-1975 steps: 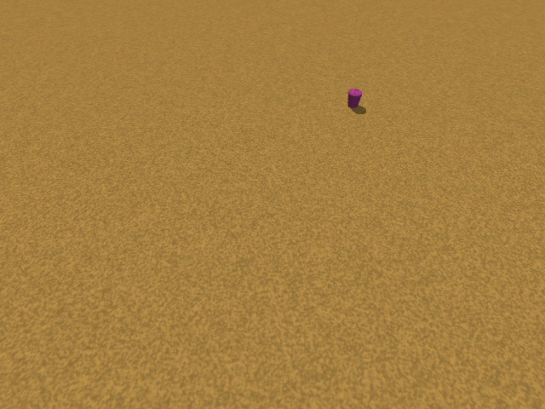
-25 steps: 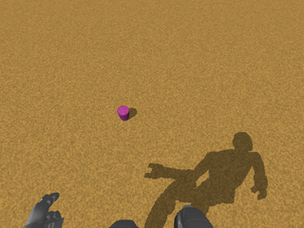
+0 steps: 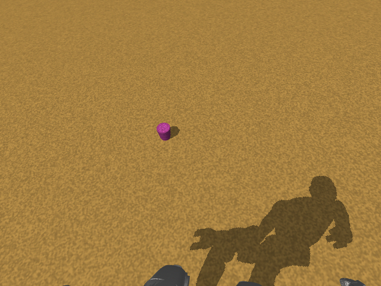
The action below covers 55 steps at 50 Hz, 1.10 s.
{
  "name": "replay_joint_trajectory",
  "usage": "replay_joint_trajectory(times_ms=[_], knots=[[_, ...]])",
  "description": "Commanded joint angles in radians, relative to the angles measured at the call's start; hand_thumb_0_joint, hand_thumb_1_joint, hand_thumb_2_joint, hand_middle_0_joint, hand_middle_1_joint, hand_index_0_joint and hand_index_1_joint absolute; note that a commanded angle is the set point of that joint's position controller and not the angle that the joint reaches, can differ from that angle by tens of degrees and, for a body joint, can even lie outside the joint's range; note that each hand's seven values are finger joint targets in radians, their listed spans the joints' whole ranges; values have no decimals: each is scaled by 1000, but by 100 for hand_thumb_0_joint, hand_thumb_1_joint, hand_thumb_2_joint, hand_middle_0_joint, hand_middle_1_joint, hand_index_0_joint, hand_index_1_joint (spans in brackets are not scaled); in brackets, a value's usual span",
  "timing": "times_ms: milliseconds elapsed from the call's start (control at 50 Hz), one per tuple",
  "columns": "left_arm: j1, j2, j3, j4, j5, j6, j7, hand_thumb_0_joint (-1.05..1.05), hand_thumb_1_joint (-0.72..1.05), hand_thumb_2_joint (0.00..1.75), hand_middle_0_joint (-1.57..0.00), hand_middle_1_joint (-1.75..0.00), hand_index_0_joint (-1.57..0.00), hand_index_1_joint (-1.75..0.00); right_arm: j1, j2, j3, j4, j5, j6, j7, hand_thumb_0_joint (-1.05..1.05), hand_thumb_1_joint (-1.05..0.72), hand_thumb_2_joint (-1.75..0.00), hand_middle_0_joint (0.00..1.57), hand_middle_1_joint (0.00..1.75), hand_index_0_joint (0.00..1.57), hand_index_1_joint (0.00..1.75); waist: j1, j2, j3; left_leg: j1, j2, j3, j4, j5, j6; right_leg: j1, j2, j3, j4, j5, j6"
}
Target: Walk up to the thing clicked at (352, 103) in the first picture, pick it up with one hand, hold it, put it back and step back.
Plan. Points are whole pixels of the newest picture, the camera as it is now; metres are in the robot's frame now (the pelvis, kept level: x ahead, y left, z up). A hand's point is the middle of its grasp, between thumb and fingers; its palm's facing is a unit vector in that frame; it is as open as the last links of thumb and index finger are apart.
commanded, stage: step back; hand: left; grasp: from above
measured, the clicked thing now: (164, 132) +1.02 +0.29 -0.72
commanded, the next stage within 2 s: stand in 1.00 s
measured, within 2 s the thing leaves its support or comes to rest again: neither
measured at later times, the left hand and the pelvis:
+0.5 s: hand out of the picture +0.02 +0.27 -0.14, palm faces +0.05 -0.93 -0.36, open 7.4 cm; pelvis -0.03 +0.01 +0.00, yaw +3 degrees
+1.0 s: hand out of the picture +0.12 +0.28 -0.13, palm faces +0.00 -0.93 -0.36, open 7.4 cm; pelvis +0.00 +0.02 +0.01, yaw +1 degrees
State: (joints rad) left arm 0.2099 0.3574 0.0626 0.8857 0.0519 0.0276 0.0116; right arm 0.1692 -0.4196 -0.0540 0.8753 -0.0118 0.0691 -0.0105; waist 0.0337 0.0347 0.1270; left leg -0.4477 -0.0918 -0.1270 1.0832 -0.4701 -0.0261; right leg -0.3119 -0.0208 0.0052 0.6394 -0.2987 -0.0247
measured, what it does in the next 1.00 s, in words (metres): steps on the spot: left foot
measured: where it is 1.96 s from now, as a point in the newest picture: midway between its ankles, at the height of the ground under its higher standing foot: outside the picture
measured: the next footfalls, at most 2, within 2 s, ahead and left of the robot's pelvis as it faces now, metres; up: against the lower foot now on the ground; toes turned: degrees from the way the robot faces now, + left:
left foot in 0.12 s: +0.01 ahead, +0.14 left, +0.00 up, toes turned +2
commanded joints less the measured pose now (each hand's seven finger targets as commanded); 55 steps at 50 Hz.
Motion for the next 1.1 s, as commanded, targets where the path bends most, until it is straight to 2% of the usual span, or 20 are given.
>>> replay_joint_trajectory(times_ms=[0, 80, 100, 120, 140, 180, 280, 300, 320, 340, 360, 380, 480, 500, 520, 540, 560, 620, 680, 1080], knots=[[-9, 306, 92, -84, 4, -42, 17, 0, 90, 90, -20, -30, -20, -30, -51, -159, -48, -71, -23, -43, 3, 0, -90, -90, 20, 30, 20, 30, 47, -220, -104, -6, 78, 49, -303, -83, 9, 139, -246, 306, -266, -267, -167], [-18, 260, 55, -69, -8, -24, -2, 0, 90, 90, -20, -30, -20, -30, 97, -151, -66, 37, -24, -70, 11, 0, -90, -90, 20, 30, 20, 30, -30, -125, -125, 386, 61, 107, -729, 84, 61, -77, -139, 150, -135, -281, -74], [10, 203, 37, -72, -14, -23, -5, 0, 90, 90, -20, -30, -20, -30, 115, -197, -80, 41, -45, -78, 7, 0, -90, -90, 20, 30, 20, 30, -36, 57, -141, 485, 215, -164, -805, -106, 103, -257, -72, 84, 53, -293, -24], [-75, 207, 39, -71, -30, -27, -3, 0, 90, 90, -20, -30, -20, -30, 35, -287, -81, 13, -44, -82, 8, 0, -90, -90, 20, 30, 20, 30, -58, 174, -69, 231, 437, -464, -914, -455, 227, -281, 10, -16, 181, -283, 18], [-136, 280, 61, -62, -20, -33, -1, 0, 90, 90, -20, -30, -20, -30, -13, -287, -82, -1, -35, -90, 12, 0, -90, -90, 20, 30, 20, 30, -70, 84, 24, 63, 449, -463, -931, -436, 264, -188, -26, 96, 256, -253, 15], [-53, 223, 45, -27, -37, -43, -20, 0, 90, 90, -20, -30, -20, -30, -83, -192, -48, 0, -37, -108, 5, 0, -90, -90, 20, 30, 20, 30, -6, 33, -11, 183, 316, -202, -820, -88, 193, -152, -17, 76, 212, -128, 8], [-11, 203, 48, 29, -27, -63, -19, 0, 90, 90, -20, -30, -20, -30, -65, -180, -47, 11, -27, -84, 14, 0, -90, -90, 20, 30, 20, 30, -9, 116, -46, 52, 244, -48, -704, -65, 126, 181, 55, -38, -159, -27, 5], [7, 211, 50, 40, -21, -68, -13, 0, 90, 90, -20, -30, -20, -30, -56, -153, -39, 14, -22, -80, 13, 0, -90, -90, 20, 30, 20, 30, 4, 74, -48, 11, 220, -24, -644, -70, 106, 247, 46, 1, -215, -9, -4], [9, 253, 58, 41, -16, -74, -6, 0, 90, 90, -20, -30, -20, -30, -55, -114, -27, 8, -16, -80, 14, 0, -90, -90, 20, 30, 20, 30, 11, -30, -48, -81, 159, 5, -570, -133, 70, 258, -55, 197, -252, -119, -44], [22, 308, 64, 48, -13, -75, -8, 0, 90, 90, -20, -30, -20, -30, -49, -119, -30, 15, -18, -74, 10, 0, -90, -90, 20, 30, 20, 30, 11, -120, -36, -48, 101, 47, -423, -141, 53, 135, -195, 418, -372, -438, -115], [-23, 334, 70, 31, -10, -78, -9, 0, 90, 90, -20, -30, -20, -30, -12, -134, -39, 36, -19, -73, 9, 0, -90, -90, 20, 30, 20, 30, -6, -164, -29, 27, 84, 75, -286, -89, 37, 37, -296, 521, -441, -552, -182], [-64, 321, 70, 14, -12, -83, -8, 0, 90, 90, -20, -30, -20, -30, 19, -149, -45, 48, -18, -77, 10, 0, -90, -90, 20, 30, 20, 30, -19, -128, -8, 34, 110, 45, -255, -68, 36, 10, -313, 520, -424, -494, -201], [-124, 250, 37, 16, -23, -74, -12, 0, 90, 90, -20, -30, -20, -30, 90, -108, -42, 104, -22, -108, 8, 0, -90, -90, 20, 30, 20, 30, -67, -170, -121, 293, 104, 103, -656, 140, 48, -19, -164, 203, -237, -9, -85], [-111, 209, 19, 13, -28, -70, -15, 0, 90, 90, -20, -30, -20, -30, 82, -136, -52, 102, -33, -112, 4, 0, -90, -90, 20, 30, 20, 30, -66, -97, -122, 341, 156, 3, -717, 165, 58, -75, -117, 148, -157, 65, -44], [-95, 163, 3, 14, -40, -67, -17, 0, 90, 90, -20, -30, -20, -30, 24, -179, -56, 84, -38, -119, 0, 0, -90, -90, 20, 30, 20, 30, -47, 27, -126, 331, 291, -187, -816, 89, 106, -111, -37, 75, -57, 64, -4], [-92, 183, 10, 37, -45, -61, -16, 0, 90, 90, -20, -30, -20, -30, -56, -207, -53, 73, -29, -120, 2, 0, -90, -90, 20, 30, 20, 30, -15, 42, -80, 225, 368, -237, -832, 4, 160, -66, 10, 20, -46, -74, 12], [-84, 208, 17, 48, -39, -65, -13, 0, 90, 90, -20, -30, -20, -30, -85, -205, -52, 68, -25, -119, 6, 0, -90, -90, 20, 30, 20, 30, -8, 16, -76, 178, 362, -181, -785, 70, 176, 25, -8, 24, -52, -91, 9], [-83, 205, 14, 73, -42, -84, -10, 0, 90, 90, -20, -30, -20, -30, -83, -152, -32, 90, -17, -117, 5, 0, -90, -90, 20, 30, 20, 30, -7, 47, -129, 207, 234, 9, -674, 430, 81, 171, -51, 84, -174, 252, -15], [-99, 233, 17, 77, -47, -86, -1, 0, 90, 90, -20, -30, -20, -30, -59, -137, -30, 107, -10, -111, -4, 0, -90, -90, 20, 30, 20, 30, -27, 0, -187, 254, 187, 67, -624, 507, 49, 206, -99, 125, -150, 437, -39], [-194, 188, -17, 149, -50, -60, 4, 0, 90, 90, -20, -30, -20, -30, -147, -132, -7, 166, 6, -106, 0, 0, -90, -90, 20, 30, 20, 30, -32, -29, -189, 373, 225, 42, -768, 605, 46, 257, -91, 87, -261, 434, 5]])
